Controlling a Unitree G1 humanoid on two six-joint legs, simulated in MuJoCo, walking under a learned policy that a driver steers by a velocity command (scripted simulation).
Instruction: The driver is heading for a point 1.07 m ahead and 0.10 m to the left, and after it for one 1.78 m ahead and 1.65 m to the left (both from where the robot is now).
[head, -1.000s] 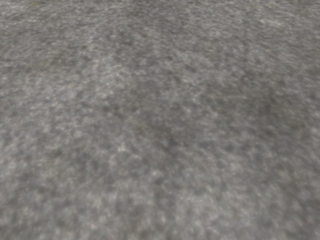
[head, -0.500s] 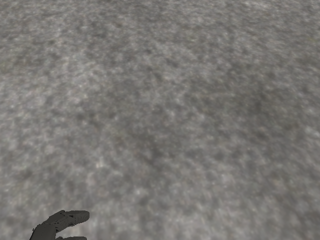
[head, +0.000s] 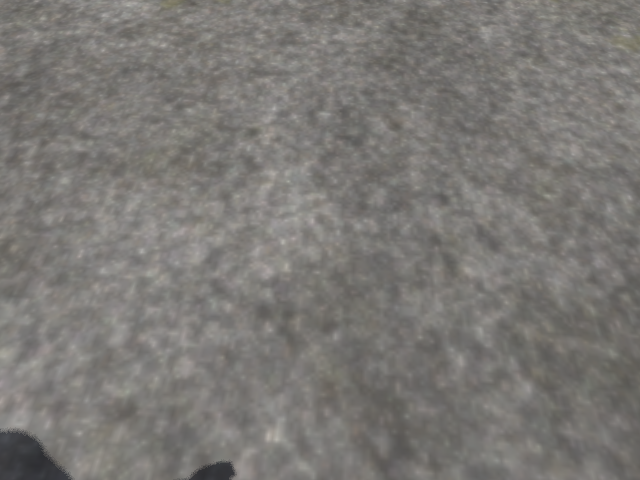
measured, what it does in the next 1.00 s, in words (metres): walks ahead, turning left: left foot, then right foot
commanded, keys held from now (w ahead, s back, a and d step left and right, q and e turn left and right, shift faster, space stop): w+q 0.30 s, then w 0.68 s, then w+e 0.02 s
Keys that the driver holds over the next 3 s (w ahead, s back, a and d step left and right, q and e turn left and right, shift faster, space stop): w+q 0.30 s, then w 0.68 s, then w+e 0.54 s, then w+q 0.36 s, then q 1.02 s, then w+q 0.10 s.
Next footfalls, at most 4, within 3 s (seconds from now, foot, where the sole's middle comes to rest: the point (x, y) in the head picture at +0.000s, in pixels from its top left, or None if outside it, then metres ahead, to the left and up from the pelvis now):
0.10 left None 0.23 0.12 -0.77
0.58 right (358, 453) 0.56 -0.03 -0.77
1.12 left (227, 349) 0.78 0.28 -0.77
1.66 right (339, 257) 1.08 0.03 -0.77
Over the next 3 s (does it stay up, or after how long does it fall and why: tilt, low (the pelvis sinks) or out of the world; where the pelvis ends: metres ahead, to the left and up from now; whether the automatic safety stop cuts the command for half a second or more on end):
stays up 1.26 0.16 0.01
